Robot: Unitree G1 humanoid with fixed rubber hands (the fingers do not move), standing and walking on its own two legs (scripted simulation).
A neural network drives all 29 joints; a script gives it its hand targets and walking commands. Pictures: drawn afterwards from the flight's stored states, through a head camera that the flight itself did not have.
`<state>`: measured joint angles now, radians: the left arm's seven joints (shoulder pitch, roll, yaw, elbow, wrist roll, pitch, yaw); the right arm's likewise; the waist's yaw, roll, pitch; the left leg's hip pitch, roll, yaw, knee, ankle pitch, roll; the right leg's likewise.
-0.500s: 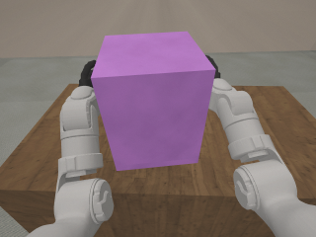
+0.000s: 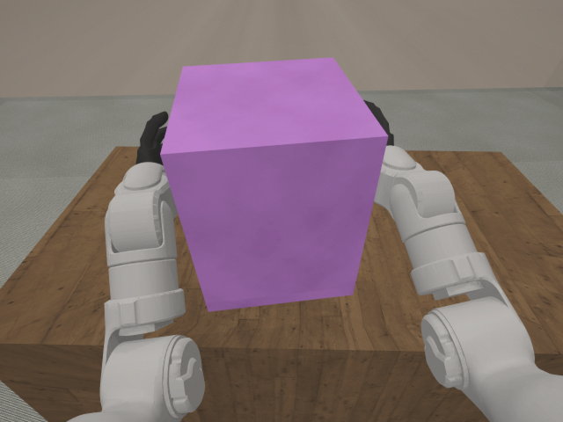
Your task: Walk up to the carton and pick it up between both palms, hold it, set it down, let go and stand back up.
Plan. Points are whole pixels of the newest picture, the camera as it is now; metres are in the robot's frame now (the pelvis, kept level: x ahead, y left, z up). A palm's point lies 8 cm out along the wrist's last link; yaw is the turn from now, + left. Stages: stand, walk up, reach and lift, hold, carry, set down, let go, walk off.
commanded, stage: hold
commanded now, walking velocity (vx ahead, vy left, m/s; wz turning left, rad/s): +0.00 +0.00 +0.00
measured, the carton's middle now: (270, 184) +0.36 +0.00 +0.22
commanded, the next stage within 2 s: none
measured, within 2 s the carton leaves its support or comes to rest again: neither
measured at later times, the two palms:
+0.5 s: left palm (153, 166) +0.36 +0.15 +0.25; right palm (380, 153) +0.36 -0.15 +0.25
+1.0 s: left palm (153, 168) +0.36 +0.15 +0.25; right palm (378, 150) +0.36 -0.14 +0.26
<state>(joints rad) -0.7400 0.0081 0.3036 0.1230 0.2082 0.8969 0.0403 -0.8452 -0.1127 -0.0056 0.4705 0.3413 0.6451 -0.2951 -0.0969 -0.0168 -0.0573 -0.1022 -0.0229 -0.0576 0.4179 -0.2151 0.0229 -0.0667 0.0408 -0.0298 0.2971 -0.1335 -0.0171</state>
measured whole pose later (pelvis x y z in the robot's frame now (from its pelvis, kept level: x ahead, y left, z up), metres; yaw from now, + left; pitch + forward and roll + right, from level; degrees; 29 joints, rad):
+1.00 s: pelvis -0.01 +0.00 +0.00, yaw +0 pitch -5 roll -1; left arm -0.80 0.03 0.32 0.24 0.21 0.86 0.04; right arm -0.91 -0.10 -0.04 0.58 0.31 0.63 -0.27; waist -0.09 -0.03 -0.08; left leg -0.13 -0.02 -0.06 0.41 -0.19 0.02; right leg -0.09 0.04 -0.03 0.30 -0.12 -0.02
